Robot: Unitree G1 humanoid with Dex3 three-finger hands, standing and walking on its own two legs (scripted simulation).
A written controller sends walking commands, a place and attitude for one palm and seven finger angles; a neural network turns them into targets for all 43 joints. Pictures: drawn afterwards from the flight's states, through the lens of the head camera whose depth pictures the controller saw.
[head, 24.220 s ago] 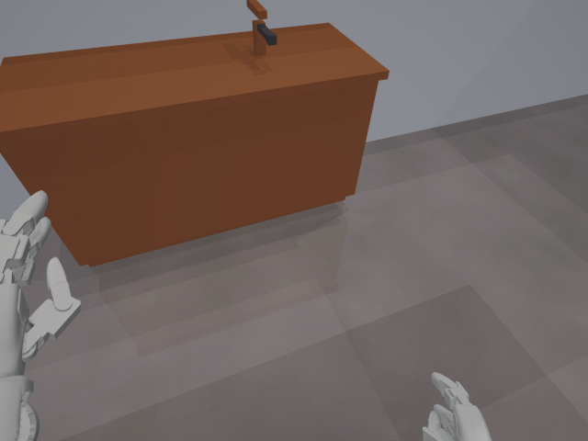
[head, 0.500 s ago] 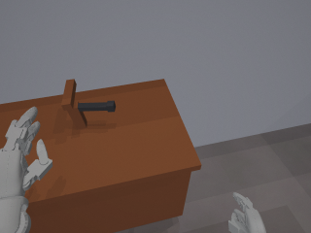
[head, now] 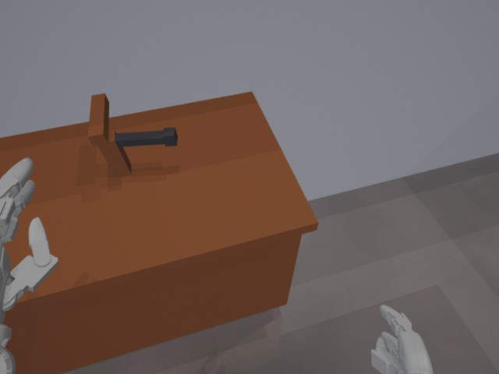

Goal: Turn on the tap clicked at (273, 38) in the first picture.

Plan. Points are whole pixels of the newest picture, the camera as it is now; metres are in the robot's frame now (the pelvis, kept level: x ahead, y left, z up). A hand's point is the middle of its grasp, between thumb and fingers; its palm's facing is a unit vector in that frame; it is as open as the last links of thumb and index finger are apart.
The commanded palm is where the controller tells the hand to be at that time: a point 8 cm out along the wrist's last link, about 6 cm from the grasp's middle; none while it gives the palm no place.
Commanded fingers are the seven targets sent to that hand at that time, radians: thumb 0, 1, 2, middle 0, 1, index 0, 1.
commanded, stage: step back with the hand held close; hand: left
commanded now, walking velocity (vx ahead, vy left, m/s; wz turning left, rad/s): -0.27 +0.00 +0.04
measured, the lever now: (170, 136) +0.55 +0.22 +0.04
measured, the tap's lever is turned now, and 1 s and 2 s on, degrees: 78 78 78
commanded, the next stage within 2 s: stop stepping back and stand still in 1.08 s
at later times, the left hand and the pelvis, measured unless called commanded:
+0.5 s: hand (29, 307) +0.16 +0.24 +0.16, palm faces +0.43 -0.81 -0.41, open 7.5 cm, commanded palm +0.10 +0.28 +0.18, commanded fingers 0.00 0.90 0.90 -0.20 -0.30 -0.20 -0.30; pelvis -0.05 +0.00 -0.01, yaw +2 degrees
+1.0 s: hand out of the picture +0.09 +0.26 +0.17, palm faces +0.48 -0.79 -0.37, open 7.5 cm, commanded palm +0.03 +0.29 +0.18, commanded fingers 0.00 0.90 0.90 -0.20 -0.30 -0.20 -0.30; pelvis -0.11 +0.00 -0.01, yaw +5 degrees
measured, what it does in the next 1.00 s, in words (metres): walks backwards: left foot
